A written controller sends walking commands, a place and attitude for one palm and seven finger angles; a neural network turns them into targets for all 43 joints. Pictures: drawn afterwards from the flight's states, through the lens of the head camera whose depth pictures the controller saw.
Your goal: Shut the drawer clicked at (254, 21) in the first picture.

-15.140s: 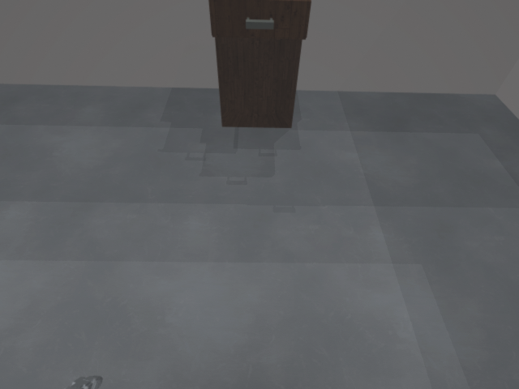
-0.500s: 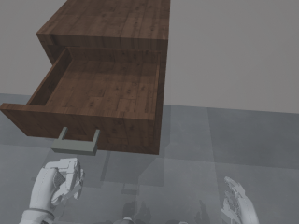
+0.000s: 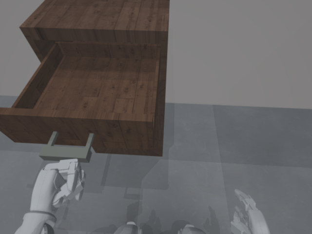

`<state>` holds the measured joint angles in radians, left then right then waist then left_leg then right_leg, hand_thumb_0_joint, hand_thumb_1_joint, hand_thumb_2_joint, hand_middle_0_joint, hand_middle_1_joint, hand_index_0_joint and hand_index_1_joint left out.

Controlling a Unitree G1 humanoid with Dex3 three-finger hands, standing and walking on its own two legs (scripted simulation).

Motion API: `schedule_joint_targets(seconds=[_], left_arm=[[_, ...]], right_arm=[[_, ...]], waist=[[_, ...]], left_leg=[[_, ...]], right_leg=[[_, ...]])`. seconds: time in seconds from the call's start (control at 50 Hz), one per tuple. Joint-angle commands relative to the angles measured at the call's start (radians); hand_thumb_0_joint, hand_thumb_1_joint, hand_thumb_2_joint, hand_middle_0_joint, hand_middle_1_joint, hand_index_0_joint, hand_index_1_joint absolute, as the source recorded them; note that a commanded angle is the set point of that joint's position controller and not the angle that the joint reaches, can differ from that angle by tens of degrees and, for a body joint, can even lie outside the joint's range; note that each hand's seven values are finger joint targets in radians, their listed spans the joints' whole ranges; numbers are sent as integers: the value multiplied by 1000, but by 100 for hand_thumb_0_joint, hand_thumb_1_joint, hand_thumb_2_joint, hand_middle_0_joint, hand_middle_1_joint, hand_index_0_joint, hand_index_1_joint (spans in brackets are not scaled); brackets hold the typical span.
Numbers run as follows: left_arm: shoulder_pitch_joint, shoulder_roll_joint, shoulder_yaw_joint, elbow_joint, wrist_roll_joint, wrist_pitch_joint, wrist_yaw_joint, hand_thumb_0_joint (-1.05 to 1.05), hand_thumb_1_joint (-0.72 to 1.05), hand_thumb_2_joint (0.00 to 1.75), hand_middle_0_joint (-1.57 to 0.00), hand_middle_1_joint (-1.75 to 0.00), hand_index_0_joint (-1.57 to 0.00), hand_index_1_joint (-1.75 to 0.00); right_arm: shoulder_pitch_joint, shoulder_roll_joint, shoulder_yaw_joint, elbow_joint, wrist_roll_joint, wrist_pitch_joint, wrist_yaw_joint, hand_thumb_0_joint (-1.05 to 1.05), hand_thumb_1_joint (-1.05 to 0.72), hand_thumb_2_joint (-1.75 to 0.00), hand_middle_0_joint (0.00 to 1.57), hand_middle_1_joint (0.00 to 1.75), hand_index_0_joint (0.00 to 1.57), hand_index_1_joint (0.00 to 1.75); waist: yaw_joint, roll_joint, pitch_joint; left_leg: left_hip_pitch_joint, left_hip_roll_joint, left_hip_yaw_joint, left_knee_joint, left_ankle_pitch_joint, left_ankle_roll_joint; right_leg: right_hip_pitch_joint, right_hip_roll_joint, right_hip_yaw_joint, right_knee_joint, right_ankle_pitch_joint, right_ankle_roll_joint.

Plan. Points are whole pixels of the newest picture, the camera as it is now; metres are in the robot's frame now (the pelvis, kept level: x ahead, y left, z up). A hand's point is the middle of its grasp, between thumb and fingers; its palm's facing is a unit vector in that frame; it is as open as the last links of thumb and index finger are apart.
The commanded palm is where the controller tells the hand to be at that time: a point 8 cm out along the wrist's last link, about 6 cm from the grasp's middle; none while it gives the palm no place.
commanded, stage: bring the fist close to the handle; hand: left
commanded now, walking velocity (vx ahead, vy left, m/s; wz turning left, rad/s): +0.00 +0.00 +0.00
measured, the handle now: (69, 145) +0.32 +0.23 +0.05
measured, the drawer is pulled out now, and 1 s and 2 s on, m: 0.30 0.25 0.11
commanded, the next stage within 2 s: push the drawer shut in 0.10 s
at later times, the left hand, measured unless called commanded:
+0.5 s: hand (78, 179) +0.23 +0.19 +0.05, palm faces -0.03 -1.00 -0.07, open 3.1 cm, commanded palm +0.23 +0.25 +0.06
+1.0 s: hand (83, 159) +0.28 +0.19 +0.05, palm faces -0.04 -1.00 -0.06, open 2.8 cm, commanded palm +0.29 +0.24 +0.06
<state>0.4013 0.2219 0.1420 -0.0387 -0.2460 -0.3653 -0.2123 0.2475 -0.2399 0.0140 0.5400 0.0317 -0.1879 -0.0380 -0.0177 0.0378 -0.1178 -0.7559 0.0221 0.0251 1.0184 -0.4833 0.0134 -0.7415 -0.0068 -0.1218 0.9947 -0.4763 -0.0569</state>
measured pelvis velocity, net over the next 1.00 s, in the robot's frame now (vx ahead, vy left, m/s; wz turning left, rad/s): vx -0.03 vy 0.01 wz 0.02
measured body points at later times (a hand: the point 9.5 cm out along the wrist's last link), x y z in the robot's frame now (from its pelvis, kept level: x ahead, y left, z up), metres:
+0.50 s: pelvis +0.00 +0.00 +0.00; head +0.06 -0.01 +0.45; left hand +0.23 +0.24 +0.06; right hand +0.18 -0.24 -0.09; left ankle +0.01 +0.11 -0.67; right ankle +0.01 -0.09 -0.67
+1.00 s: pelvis -0.03 +0.01 +0.00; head +0.04 +0.00 +0.44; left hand +0.28 +0.24 +0.06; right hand +0.14 -0.23 -0.10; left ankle +0.01 +0.11 -0.67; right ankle +0.01 -0.08 -0.67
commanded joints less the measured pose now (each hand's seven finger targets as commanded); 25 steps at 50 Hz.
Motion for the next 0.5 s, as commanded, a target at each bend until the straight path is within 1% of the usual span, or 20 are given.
schedule_joint_targets(seconds=[0.0, 0.04, 0.06, 0.1, 0.12, 0.14, 0.16, 0.2, 0.22, 0.24, 0.26, 0.28, 0.3, 0.34, 0.36, 0.38, 0.4, 0.44, 0.46, 0.48], left_arm=[[15, 116, 85, -192, -33, -68, -21, 0, 90, 90, -140, -160, -140, -160], [-23, 146, 106, -189, -32, -79, -27, 0, 90, 90, -140, -160, -140, -160], [-21, 127, 91, -191, -37, -85, -34, 0, 90, 90, -140, -160, -140, -160], [-36, 128, 89, -195, -45, -96, -45, 0, 90, 90, -140, -160, -140, -160], [-26, 130, 96, -187, -48, -97, -49, 0, 90, 90, -140, -160, -140, -160], [-37, 140, 99, -183, -45, -99, -49, 0, 90, 90, -140, -160, -140, -160], [-36, 133, 100, -180, -49, -98, -53, 0, 90, 90, -140, -160, -140, -160], [-85, 153, 109, -182, -52, -103, -60, 0, 90, 90, -140, -160, -140, -160], [-81, 145, 104, -177, -55, -100, -62, 0, 90, 90, -140, -160, -140, -160], [-95, 165, 122, -176, -51, -101, -59, 0, 90, 90, -140, -160, -140, -160], [-93, 145, 104, -162, -52, -96, -63, 0, 90, 90, -140, -160, -140, -160], [-112, 160, 119, -159, -53, -94, -63, 0, 90, 90, -140, -160, -140, -160], [-121, 144, 101, -154, -54, -88, -66, 0, 90, 90, -140, -160, -140, -160], [-153, 156, 109, -131, -50, -77, -64, 0, 90, 90, -140, -160, -140, -160], [-156, 156, 112, -114, -51, -70, -63, 0, 90, 90, -140, -160, -140, -160], [-171, 165, 123, -99, -51, -65, -64, 0, 90, 90, -140, -160, -140, -160], [-197, 170, 125, -97, -53, -62, -65, 0, 90, 90, -140, -160, -140, -160], [-256, 183, 135, -89, -55, -64, -62, 0, 90, 90, -140, -160, -140, -160], [-279, 157, 112, -78, -56, -64, -65, 0, 90, 90, -140, -160, -140, -160], [-312, 181, 134, -62, -60, -66, -64, 0, 90, 90, -140, -160, -140, -160]], right_arm=[[-57, -119, -57, -160, 5, -57, -7, 0, -90, -90, 20, 30, 20, 30], [-61, -124, -56, -148, 5, -57, -12, 0, -90, -90, 20, 30, 20, 30], [-57, -122, -54, -152, 3, -59, -11, 0, -90, -90, 20, 30, 20, 30], [-53, -124, -55, -151, 5, -65, -11, 0, -90, -90, 20, 30, 20, 30], [-54, -123, -56, -151, 5, -67, -12, 0, -90, -90, 20, 30, 20, 30], [-60, -127, -57, -147, 4, -67, -14, 0, -90, -90, 20, 30, 20, 30], [-52, -126, -57, -148, 5, -65, -14, 0, -90, -90, 20, 30, 20, 30], [-53, -129, -54, -143, 6, -68, -16, 0, -90, -90, 20, 30, 20, 30], [-53, -128, -54, -145, 5, -71, -16, 0, -90, -90, 20, 30, 20, 30], [-55, -132, -55, -137, 5, -69, -18, 0, -90, -90, 20, 30, 20, 30], [-49, -129, -52, -138, 4, -68, -17, 0, -90, -90, 20, 30, 20, 30], [-50, -132, -52, -134, 5, -67, -17, 0, -90, -90, 20, 30, 20, 30], [-49, -132, -51, -138, 5, -68, -16, 0, -90, -90, 20, 30, 20, 30], [-50, -137, -49, -134, 4, -63, -17, 0, -90, -90, 20, 30, 20, 30], [-49, -136, -48, -137, 4, -60, -17, 0, -90, -90, 20, 30, 20, 30], [-46, -139, -49, -136, 5, -57, -17, 0, -90, -90, 20, 30, 20, 30], [-48, -140, -47, -137, 4, -56, -17, 0, -90, -90, 20, 30, 20, 30], [-52, -144, -43, -127, 4, -56, -21, 0, -90, -90, 20, 30, 20, 30], [-50, -142, -40, -128, 5, -57, -21, 0, -90, -90, 20, 30, 20, 30], [-46, -146, -41, -118, 5, -59, -23, 0, -90, -90, 20, 30, 20, 30]], waist=[[0, -34, -190], [-8, -22, -166], [-8, -19, -173], [-13, -15, -179], [-8, -26, -188], [-12, -21, -178], [-12, -24, -190], [-16, -10, -187], [-15, -17, -198], [-13, -8, -202], [-15, -2, -202], [-13, 3, -209], [-16, -4, -211], [-17, 2, -196], [-14, -21, -202], [-16, -35, -206], [-15, -25, -203], [-25, -21, -187], [-31, -27, -188], [-34, -30, -191]], left_leg=[[71, -25, -39, -128, 246, 13], [62, -24, -43, -120, 239, 15], [65, -26, -43, -121, 236, 14], [70, -25, -42, -114, 238, 15], [66, -25, -44, -114, 235, 14], [66, -24, -46, -110, 237, 17], [67, -26, -43, -108, 238, 17], [61, -25, -45, -106, 228, 16], [64, -25, -45, -105, 231, 17], [69, -24, -45, -100, 246, 19], [74, -26, -44, -102, 251, 18], [73, -25, -45, -105, 252, 16], [80, -25, -45, -107, 258, 17], [74, -24, -48, -110, 251, 17], [65, -25, -45, -111, 248, 16], [61, -25, -43, -110, 241, 17], [56, -26, -42, -113, 235, 16], [55, -23, -47, -112, 223, 17], [59, -25, -45, -112, 215, 18], [51, -23, -47, -108, 209, 17]], right_leg=[[194, -1, 108, -175, 255, 45], [175, 0, 114, -178, 238, 42], [174, -1, 111, -175, 232, 42], [169, -2, 116, -175, 237, 44], [177, -3, 117, -175, 230, 45], [164, 0, 114, -174, 229, 42], [171, -2, 117, -175, 233, 45], [166, -4, 124, -176, 215, 44], [171, -5, 125, -176, 220, 46], [172, -4, 124, -174, 238, 43], [173, -4, 124, -171, 252, 44], [175, -4, 120, -167, 252, 43], [175, -3, 116, -165, 264, 45], [167, -1, 111, -168, 248, 42], [184, -4, 120, -172, 249, 46], [188, -5, 128, -180, 244, 49], [192, -8, 131, -184, 235, 49], [171, -5, 128, -186, 211, 46], [165, -5, 128, -187, 205, 49], [164, -6, 133, -189, 193, 49]])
